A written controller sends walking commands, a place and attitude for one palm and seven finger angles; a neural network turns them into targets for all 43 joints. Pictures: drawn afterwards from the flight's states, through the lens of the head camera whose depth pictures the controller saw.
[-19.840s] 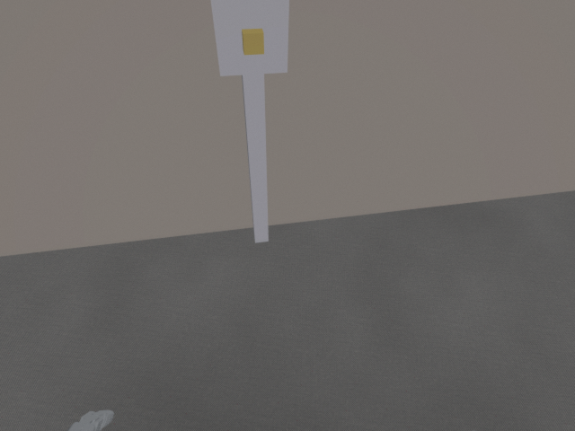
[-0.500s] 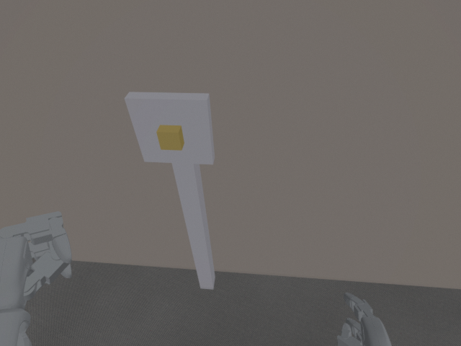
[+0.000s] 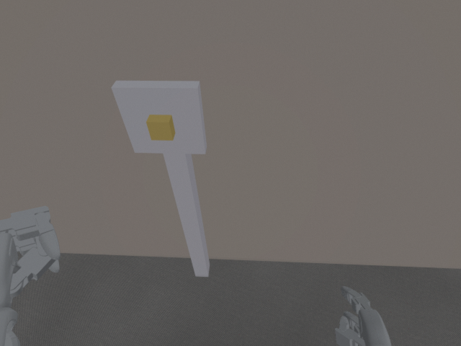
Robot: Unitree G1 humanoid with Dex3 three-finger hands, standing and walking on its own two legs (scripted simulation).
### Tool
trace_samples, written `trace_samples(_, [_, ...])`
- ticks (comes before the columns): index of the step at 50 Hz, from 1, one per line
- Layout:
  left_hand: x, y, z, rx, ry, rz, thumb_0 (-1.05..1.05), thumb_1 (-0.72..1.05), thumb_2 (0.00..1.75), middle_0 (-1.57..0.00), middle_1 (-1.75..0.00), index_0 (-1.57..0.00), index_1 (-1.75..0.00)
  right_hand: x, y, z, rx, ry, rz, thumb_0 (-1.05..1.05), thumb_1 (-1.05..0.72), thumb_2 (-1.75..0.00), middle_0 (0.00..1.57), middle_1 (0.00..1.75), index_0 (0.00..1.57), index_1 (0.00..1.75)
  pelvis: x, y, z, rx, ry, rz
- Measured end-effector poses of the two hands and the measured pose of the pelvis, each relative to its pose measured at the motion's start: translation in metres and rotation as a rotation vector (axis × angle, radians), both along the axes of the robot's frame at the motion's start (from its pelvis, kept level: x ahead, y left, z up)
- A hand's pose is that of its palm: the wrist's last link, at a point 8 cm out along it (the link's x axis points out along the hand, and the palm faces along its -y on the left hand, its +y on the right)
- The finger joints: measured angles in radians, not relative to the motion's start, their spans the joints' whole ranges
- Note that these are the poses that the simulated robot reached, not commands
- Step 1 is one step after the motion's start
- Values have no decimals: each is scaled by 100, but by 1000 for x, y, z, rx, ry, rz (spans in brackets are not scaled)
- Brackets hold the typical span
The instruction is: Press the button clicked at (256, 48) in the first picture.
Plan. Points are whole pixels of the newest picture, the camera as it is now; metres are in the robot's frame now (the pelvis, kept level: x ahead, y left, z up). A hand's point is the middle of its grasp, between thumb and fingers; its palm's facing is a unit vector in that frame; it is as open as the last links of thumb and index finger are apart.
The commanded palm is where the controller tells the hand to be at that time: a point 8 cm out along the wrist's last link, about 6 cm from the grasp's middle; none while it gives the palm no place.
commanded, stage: step back with the hand held close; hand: left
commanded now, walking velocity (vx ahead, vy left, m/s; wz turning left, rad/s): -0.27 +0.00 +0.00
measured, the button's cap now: (161, 126) +0.53 +0.21 +0.10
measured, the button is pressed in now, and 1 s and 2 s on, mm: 0 0 0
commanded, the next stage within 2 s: stop stepping back and stand still in 1.06 s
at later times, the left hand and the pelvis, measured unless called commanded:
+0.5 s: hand (5, 321) +0.11 +0.26 +0.16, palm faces +0.38 -0.80 -0.46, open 3.1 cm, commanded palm +0.05 +0.30 +0.17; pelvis -0.08 +0.02 -0.01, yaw +0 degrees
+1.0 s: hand out of the picture +0.04 +0.26 +0.16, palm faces +0.36 -0.83 -0.42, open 3.1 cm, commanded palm -0.01 +0.30 +0.17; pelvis -0.15 +0.02 -0.02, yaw -1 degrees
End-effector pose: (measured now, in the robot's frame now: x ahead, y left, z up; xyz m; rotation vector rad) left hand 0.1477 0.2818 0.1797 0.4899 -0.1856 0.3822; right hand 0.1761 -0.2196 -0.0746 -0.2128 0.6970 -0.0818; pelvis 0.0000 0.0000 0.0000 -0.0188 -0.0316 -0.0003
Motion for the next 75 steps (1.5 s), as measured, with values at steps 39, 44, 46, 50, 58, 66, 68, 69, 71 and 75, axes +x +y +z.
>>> trace_samples(39, [-107,29,-4,70,-164,-70,2,89,90,-131,-149,-131,-150,-142,13,-12,-95,33,-81,2,-90,-90,20,30,20,30,-115,32,-21,-51,11,18])
trace_samples(44, [-124,34,4,104,-163,-67,2,89,90,-131,-149,-131,-150,-154,22,-7,-59,26,-57,2,-90,-90,20,30,20,30,-127,26,-15,-63,47,29])
trace_samples(46, [-133,29,4,103,-154,-74,2,89,90,-130,-149,-131,-150,-155,24,-8,-46,16,-33,2,-90,-90,20,30,20,30,-134,23,-17,-47,70,16])
trace_samples(50, [-144,17,-2,59,-127,-113,2,89,90,-131,-149,-131,-150,-161,25,-13,-38,43,-13,2,-90,-90,20,30,20,30,-150,24,-16,-31,73,-18])
trace_samples(58, [-148,29,-3,49,-110,-160,2,89,90,-131,-149,-131,-150,-183,28,3,-71,33,-56,2,-90,-90,20,30,20,30,-177,35,-9,0,68,-25])
trace_samples(66, [-203,17,11,69,-59,-195,2,89,90,-130,-149,-131,-150,-235,26,24,-31,-59,-71,2,-90,-90,20,30,20,30,-220,31,0,-28,43,-46])
trace_samples(68, [-220,17,12,82,-47,-157,2,89,90,-130,-149,-131,-150,-250,22,21,-30,-45,-74,1,-90,-90,20,30,20,30,-230,26,0,-15,47,-26])
trace_samples(69, [-229,16,12,100,-44,-138,2,89,90,-130,-149,-131,-150,-257,19,17,-28,-39,-72,1,-90,-90,20,30,20,30,-235,23,-2,10,53,-19])
trace_samples(71, [-245,15,10,97,-44,-110,2,89,90,-130,-149,-131,-150,-270,12,6,-41,-5,-62,1,-90,-90,21,30,20,30,-249,22,-7,22,53,-32])
trace_samples(75, [-267,20,5,25,-90,-46,2,89,90,-131,-149,-131,-150,-302,0,-5,-66,78,-92,2,-90,-90,20,30,20,30,-258,23,-4,31,48,-24])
